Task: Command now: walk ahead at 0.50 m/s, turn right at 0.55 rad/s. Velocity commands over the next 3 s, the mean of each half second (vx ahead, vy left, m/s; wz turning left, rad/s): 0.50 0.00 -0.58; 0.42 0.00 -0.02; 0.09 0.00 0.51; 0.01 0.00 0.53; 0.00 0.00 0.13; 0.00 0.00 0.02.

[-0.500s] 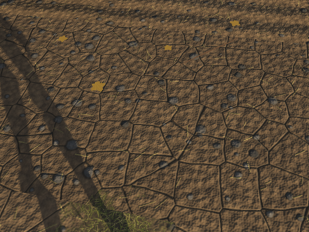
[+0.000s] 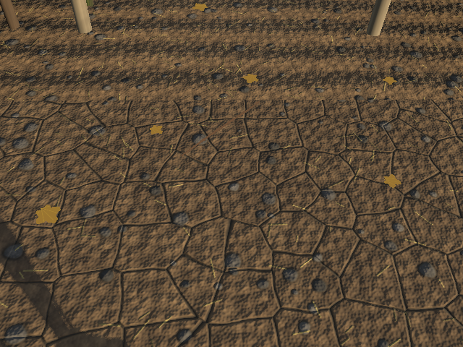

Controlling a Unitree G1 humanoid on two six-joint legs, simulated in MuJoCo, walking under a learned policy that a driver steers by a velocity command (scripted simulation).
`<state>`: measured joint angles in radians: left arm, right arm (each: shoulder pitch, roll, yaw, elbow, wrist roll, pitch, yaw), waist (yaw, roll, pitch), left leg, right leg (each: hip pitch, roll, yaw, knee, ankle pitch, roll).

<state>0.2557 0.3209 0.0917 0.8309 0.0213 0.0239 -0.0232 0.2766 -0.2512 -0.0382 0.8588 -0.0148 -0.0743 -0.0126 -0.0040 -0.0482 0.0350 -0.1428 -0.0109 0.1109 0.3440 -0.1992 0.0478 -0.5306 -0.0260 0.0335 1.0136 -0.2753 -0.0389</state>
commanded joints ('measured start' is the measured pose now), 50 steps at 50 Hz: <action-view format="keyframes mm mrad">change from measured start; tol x64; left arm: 1 -37 2 -8 -84 0 4 -20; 50 -15 0 -72 -26 28 -57 32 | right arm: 1 -2 -122 -28 -42 3 -15 -1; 50 27 -139 -39 29 -10 -4 12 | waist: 1 14 136 -8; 50 44 76 -48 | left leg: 1 52 255 -121 -154 427 100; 14 38 294 108 410 906 53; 17 -707 -2 -69 1128 -374 -57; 37 -438 75 -142 55 595 -13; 44 891 429 -517 354 1472 293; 50 -180 168 -362 -47 923 231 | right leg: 1 -84 -33 4 -74 120 15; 26 348 -73 273 -720 140 -225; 41 390 36 48 217 402 -131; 43 -196 164 -63 942 -586 -30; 50 37 6 -19 38 7 68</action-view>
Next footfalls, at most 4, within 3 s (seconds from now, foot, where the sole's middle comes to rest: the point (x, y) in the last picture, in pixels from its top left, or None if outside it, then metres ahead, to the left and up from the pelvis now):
0.30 right None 0.17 -0.15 -0.78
0.84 left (259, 327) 0.62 -0.11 -0.94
1.22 right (314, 299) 0.72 -0.30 -0.94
1.66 left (251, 335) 0.59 -0.08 -0.94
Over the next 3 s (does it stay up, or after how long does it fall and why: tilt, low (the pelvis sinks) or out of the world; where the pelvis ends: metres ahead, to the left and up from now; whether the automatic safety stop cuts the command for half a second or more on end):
stays up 0.59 -0.20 -0.16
